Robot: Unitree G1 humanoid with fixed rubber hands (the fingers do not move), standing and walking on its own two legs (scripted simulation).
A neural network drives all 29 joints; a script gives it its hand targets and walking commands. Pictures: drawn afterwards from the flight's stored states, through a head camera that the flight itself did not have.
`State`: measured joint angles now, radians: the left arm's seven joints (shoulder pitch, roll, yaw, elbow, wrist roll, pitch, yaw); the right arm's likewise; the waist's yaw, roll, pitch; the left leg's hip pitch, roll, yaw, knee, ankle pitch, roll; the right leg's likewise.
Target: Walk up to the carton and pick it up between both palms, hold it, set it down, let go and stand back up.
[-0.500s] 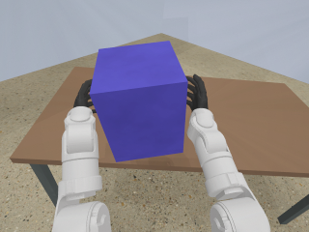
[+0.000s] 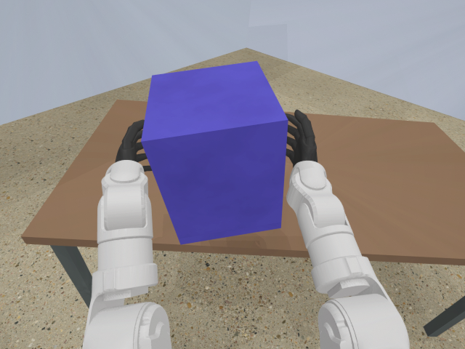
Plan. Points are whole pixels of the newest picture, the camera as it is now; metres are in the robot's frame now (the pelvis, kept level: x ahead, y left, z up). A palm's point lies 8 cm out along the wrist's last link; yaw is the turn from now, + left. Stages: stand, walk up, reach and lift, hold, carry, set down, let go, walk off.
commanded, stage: hold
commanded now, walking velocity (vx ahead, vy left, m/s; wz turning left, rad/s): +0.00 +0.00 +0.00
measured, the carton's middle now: (218, 153) +0.44 +0.01 +0.15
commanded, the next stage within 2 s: none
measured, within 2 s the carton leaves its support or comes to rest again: neither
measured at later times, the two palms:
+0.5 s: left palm (128, 171) +0.36 +0.15 +0.18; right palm (302, 163) +0.36 -0.13 +0.19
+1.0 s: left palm (129, 168) +0.36 +0.15 +0.18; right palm (304, 163) +0.36 -0.13 +0.19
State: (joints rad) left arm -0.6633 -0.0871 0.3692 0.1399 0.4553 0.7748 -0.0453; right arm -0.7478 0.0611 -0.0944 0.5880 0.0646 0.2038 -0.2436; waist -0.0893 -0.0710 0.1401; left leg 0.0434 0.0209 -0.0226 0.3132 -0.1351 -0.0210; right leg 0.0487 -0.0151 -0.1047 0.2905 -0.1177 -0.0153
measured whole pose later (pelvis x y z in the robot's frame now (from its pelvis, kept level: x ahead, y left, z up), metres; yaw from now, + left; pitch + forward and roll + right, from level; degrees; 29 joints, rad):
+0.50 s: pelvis +0.01 +0.00 +0.00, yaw +1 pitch -14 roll -1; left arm -0.57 -0.08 0.32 0.02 0.44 0.79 -0.04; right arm -0.66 0.06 -0.01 0.48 0.13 0.21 -0.29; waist -0.12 -0.08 0.16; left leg 0.07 0.03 -0.03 0.33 -0.16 -0.02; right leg 0.10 -0.01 -0.12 0.28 -0.13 -0.01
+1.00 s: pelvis -0.01 +0.00 +0.00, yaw +0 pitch -14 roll +0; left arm -0.67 -0.08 0.38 0.12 0.47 0.78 -0.06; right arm -0.74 0.09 -0.10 0.57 0.04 0.19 -0.24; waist -0.10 -0.09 0.15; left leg 0.05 0.02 -0.02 0.30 -0.12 -0.02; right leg 0.06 -0.01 -0.11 0.29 -0.11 -0.02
